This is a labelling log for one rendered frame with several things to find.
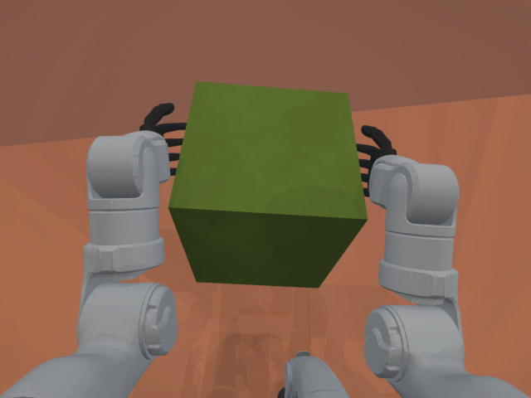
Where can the robot right thigh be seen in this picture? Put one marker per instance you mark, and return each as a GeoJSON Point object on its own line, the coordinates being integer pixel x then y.
{"type": "Point", "coordinates": [310, 377]}

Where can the right robot hand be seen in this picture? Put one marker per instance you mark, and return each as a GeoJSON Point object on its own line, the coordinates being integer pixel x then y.
{"type": "Point", "coordinates": [385, 149]}

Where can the robot right forearm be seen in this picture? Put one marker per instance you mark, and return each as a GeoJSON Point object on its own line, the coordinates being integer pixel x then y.
{"type": "Point", "coordinates": [421, 204]}

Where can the robot left forearm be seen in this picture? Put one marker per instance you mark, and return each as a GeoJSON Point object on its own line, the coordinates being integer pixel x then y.
{"type": "Point", "coordinates": [123, 174]}

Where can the carton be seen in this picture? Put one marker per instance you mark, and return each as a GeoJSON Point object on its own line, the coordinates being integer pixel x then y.
{"type": "Point", "coordinates": [268, 188]}

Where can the robot left upper arm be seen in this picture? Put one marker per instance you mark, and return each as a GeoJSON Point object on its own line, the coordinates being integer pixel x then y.
{"type": "Point", "coordinates": [123, 328]}

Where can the robot right upper arm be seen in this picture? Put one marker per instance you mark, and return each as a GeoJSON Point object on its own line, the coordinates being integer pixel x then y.
{"type": "Point", "coordinates": [419, 351]}

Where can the left robot hand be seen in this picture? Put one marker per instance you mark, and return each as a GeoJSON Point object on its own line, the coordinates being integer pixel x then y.
{"type": "Point", "coordinates": [153, 118]}

